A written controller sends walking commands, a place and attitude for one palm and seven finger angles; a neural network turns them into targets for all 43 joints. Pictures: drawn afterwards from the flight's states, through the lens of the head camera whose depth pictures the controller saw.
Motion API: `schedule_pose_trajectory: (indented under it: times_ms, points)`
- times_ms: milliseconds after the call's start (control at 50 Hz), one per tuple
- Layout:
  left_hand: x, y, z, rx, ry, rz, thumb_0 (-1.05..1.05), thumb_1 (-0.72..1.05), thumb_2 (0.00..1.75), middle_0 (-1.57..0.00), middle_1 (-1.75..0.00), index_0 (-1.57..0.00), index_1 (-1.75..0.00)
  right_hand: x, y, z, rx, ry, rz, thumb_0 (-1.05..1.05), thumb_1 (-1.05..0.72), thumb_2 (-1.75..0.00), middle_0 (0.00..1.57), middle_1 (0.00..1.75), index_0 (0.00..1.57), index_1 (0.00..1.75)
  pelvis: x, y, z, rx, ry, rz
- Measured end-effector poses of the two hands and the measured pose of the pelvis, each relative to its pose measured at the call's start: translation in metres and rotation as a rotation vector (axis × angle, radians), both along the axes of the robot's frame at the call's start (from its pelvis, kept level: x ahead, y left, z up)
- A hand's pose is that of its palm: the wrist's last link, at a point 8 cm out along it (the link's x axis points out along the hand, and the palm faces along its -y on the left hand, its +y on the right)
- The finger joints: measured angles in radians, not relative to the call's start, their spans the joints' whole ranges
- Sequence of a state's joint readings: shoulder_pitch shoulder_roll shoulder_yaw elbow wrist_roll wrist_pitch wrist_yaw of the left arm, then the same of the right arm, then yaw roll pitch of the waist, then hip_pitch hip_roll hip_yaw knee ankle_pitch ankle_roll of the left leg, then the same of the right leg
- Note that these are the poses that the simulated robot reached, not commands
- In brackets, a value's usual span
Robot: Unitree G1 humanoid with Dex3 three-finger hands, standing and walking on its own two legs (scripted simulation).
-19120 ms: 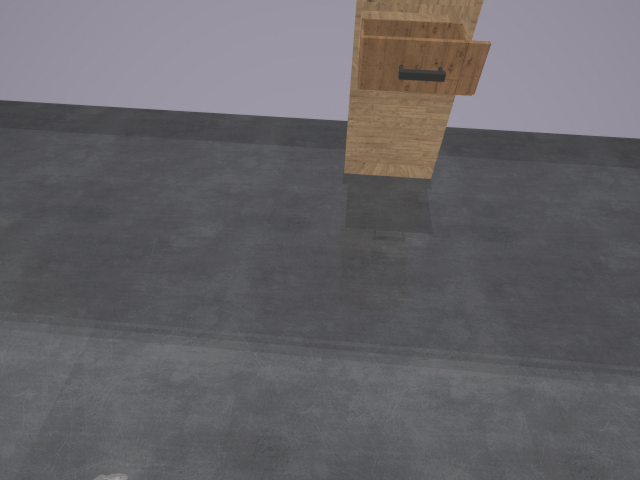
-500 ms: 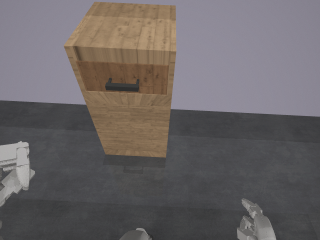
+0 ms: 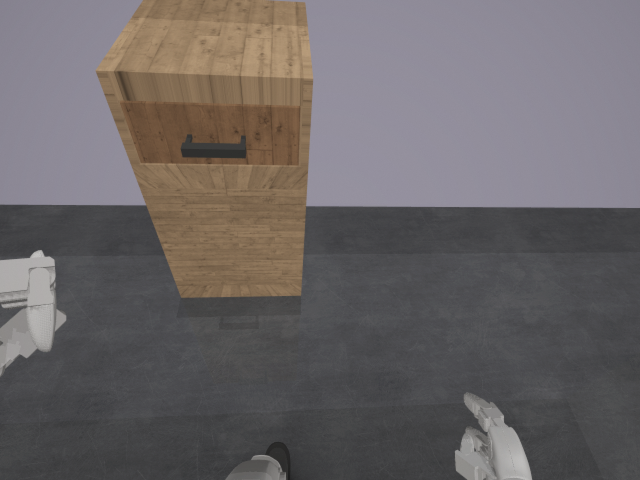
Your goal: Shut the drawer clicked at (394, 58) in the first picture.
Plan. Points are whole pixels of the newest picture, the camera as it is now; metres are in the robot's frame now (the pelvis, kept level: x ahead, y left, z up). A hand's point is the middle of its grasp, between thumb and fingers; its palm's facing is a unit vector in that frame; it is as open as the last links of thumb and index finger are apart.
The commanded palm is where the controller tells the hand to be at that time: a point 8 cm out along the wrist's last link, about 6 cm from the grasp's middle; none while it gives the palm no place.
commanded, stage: stop stepping back and stand still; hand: left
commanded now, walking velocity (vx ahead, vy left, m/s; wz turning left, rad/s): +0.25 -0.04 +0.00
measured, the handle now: (215, 144) +0.79 +0.27 -0.06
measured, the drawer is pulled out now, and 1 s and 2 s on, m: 0.00 0.00 0.00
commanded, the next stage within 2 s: let the arm hang, fingers relaxed in 1.12 s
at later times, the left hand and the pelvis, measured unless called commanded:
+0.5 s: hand out of the picture +0.09 +0.23 +0.20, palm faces +0.35 -0.82 -0.46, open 3.3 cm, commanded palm +0.04 +0.29 +0.20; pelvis -0.08 +0.00 +0.02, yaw +1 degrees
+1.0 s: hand out of the picture +0.12 +0.26 +0.18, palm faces +0.38 -0.80 -0.47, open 3.2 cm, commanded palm +0.06 +0.30 +0.20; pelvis -0.06 +0.02 +0.02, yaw +2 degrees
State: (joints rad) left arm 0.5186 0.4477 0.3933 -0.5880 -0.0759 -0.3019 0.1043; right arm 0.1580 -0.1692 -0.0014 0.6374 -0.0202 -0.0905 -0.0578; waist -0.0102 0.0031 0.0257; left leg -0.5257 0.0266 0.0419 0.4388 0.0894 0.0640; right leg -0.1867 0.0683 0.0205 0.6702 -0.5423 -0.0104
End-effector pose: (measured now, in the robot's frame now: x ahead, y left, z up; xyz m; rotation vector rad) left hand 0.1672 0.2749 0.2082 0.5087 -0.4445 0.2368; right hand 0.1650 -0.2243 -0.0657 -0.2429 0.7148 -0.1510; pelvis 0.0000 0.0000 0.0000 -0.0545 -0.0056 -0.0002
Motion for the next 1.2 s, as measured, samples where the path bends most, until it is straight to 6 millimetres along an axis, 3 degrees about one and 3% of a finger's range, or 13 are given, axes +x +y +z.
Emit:
schedule_pose_trajectory:
  times_ms: [80,140,200,320,460,540,680,860,1040,1200]
  points:
    - [-0.026,0.000,-0.002,0.033,0.075,0.008,0.01,0.89,0.90,-1.40,-1.60,-1.41,-1.60,-0.031,-0.007,0.003,0.014,-0.007,-0.016,0.01,-0.91,-0.90,0.21,0.30,0.20,0.30,-0.028,-0.004,0.001,-0.016,0.002,0.041]
    - [-0.058,0.001,0.002,0.035,0.109,0.034,0.01,0.89,0.90,-1.40,-1.60,-1.41,-1.60,-0.058,-0.014,0.007,-0.003,0.053,-0.039,0.01,-0.91,-0.90,0.21,0.30,0.21,0.30,-0.033,-0.003,0.007,0.022,0.009,0.009]
    - [-0.077,0.010,0.003,-0.005,0.075,0.091,0.01,0.88,0.90,-1.41,-1.60,-1.41,-1.60,-0.078,-0.018,0.010,-0.048,0.087,-0.056,0.01,-0.91,-0.90,0.21,0.30,0.20,0.30,-0.034,0.003,0.012,0.032,0.011,0.005]
    - [-0.082,0.031,-0.008,-0.060,0.057,0.183,0.01,0.89,0.90,-1.41,-1.60,-1.41,-1.60,-0.092,-0.009,0.006,-0.056,0.057,-0.042,0.01,-0.91,-0.90,0.20,0.30,0.20,0.30,-0.061,0.012,0.011,0.036,-0.010,0.031]
    - [-0.107,0.001,0.003,-0.004,0.154,0.106,0.02,0.89,0.90,-1.40,-1.60,-1.40,-1.60,-0.097,0.015,0.012,0.061,-0.002,0.015,0.01,-0.91,-0.90,0.20,0.30,0.20,0.30,-0.082,0.003,0.018,0.044,0.000,0.030]
    - [-0.120,0.002,0.011,-0.017,0.117,0.124,0.01,0.89,0.90,-1.41,-1.60,-1.41,-1.60,-0.102,0.014,0.010,0.053,0.044,0.023,0.01,-0.90,-0.90,0.21,0.30,0.21,0.30,-0.082,0.005,0.023,0.065,0.007,0.024]
    - [-0.114,0.030,-0.007,-0.059,0.114,0.237,0.01,0.89,0.90,-1.41,-1.60,-1.41,-1.60,-0.098,0.008,-0.003,0.015,0.037,0.006,0.01,-0.90,-0.90,0.21,0.30,0.20,0.30,-0.081,0.015,0.012,0.064,-0.011,0.051]
    - [-0.104,0.015,-0.006,-0.041,0.166,0.175,0.02,0.89,0.90,-1.40,-1.60,-1.41,-1.60,-0.086,0.014,0.000,0.050,0.044,0.028,0.01,-0.91,-0.90,0.20,0.30,0.20,0.30,-0.071,0.012,0.016,0.039,0.003,0.051]
    - [-0.087,0.028,-0.007,-0.015,0.212,0.175,0.01,0.89,0.90,-1.40,-1.60,-1.41,-1.60,-0.066,0.020,0.010,0.042,0.026,0.016,0.01,-0.91,-0.90,0.20,0.30,0.20,0.30,-0.063,0.018,0.022,0.053,0.011,0.039]
    - [-0.087,0.025,-0.007,-0.025,0.235,0.153,0.01,0.89,0.90,-1.40,-1.60,-1.40,-1.60,-0.056,0.024,0.016,0.046,0.001,0.022,0.01,-0.91,-0.90,0.20,0.30,0.20,0.30,-0.064,0.021,0.024,0.047,0.019,0.034]
